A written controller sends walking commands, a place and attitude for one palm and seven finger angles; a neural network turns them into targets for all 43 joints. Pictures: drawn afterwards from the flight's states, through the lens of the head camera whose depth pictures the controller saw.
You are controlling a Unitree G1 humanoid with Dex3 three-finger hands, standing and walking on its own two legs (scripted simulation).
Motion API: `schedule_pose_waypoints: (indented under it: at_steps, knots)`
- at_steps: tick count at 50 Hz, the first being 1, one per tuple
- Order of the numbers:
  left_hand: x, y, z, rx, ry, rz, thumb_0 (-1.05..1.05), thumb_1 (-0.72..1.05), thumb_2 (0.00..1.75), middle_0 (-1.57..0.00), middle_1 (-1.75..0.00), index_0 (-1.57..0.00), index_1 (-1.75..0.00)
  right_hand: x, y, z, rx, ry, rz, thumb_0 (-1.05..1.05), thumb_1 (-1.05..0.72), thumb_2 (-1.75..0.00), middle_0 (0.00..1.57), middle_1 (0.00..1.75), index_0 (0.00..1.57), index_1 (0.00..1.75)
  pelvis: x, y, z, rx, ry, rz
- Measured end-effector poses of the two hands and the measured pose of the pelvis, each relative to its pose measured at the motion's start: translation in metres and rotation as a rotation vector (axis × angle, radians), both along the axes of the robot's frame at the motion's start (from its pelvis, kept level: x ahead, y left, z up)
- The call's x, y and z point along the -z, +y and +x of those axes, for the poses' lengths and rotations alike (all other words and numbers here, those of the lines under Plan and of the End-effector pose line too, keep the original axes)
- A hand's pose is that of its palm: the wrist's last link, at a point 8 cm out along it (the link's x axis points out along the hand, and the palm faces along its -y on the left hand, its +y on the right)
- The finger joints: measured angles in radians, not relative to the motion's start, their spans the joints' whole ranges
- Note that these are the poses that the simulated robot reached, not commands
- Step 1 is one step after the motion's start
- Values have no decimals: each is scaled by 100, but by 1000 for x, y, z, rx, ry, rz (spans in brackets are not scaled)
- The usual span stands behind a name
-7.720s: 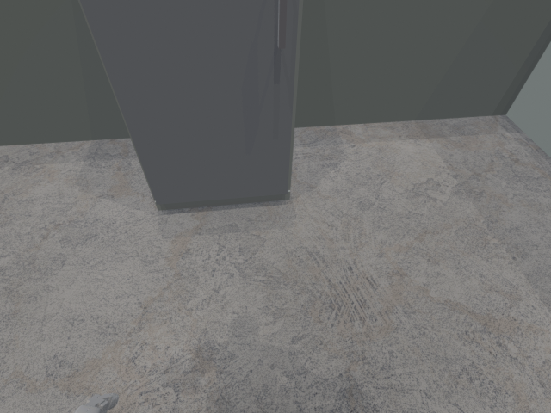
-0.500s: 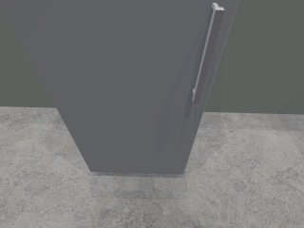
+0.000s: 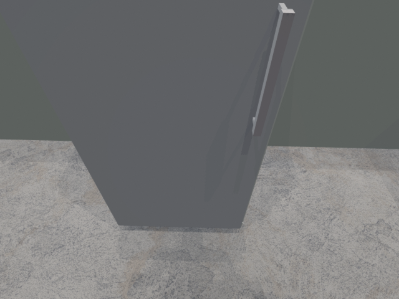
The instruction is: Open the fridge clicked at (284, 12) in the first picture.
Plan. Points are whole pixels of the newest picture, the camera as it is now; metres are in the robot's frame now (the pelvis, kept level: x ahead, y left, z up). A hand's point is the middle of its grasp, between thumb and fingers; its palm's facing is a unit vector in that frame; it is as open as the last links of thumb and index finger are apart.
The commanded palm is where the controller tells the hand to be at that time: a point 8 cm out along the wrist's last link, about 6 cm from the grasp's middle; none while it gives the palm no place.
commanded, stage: look again from close up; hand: right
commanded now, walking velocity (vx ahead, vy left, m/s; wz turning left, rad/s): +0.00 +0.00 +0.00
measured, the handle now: (267, 79) +0.54 -0.12 +0.18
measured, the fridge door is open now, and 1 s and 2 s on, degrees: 0 0 0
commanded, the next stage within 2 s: raise the hand to about handle height in 1.24 s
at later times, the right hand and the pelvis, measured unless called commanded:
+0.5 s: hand out of the picture +0.07 -0.23 -0.16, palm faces -0.04 +0.95 -0.30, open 7.4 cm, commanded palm none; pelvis +0.01 +0.00 +0.00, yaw +0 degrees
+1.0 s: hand out of the picture +0.08 -0.24 -0.16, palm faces -0.04 +0.95 -0.32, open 7.4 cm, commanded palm none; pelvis +0.01 +0.00 +0.00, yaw +0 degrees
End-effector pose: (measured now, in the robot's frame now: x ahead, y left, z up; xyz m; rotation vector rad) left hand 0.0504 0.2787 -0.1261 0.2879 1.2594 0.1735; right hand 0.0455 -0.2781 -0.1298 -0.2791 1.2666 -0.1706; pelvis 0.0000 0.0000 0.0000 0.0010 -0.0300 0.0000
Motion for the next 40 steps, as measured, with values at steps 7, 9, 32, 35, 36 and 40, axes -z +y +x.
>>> schedule_pose_waypoints:
  at_steps: [7,9,32,35,36,40]
  knots:
    - [0,1,2,-1,4,0,1,91,90,-20,-29,-20,-29,0,0,2,-4,5,-2,1,-91,-90,21,30,20,30,0,0,2,-2,4,0]
    - [0,1,2,-2,4,0,1,91,90,-20,-29,-20,-29,0,0,4,-4,6,-2,1,-91,-90,21,30,20,30,0,0,3,-3,4,0]
    - [-3,8,16,1,-13,15,1,91,90,-20,-30,-20,-29,-3,-2,25,-17,-22,-11,1,-91,-90,21,30,20,30,-1,3,11,-6,8,1]
    - [-4,9,18,2,-15,17,1,91,90,-20,-30,-20,-29,-4,-3,27,-18,-25,-13,1,-91,-90,21,30,20,30,-1,3,12,-7,8,1]
    - [-4,9,18,2,-16,18,1,91,90,-20,-30,-20,-29,-4,-3,27,-18,-25,-14,1,-91,-90,21,30,20,30,-1,3,12,-7,8,1]
    - [-4,11,20,3,-19,20,1,91,90,-20,-30,-20,-29,-5,-3,28,-18,-26,-16,1,-91,-90,21,30,20,30,-1,3,13,-7,8,1]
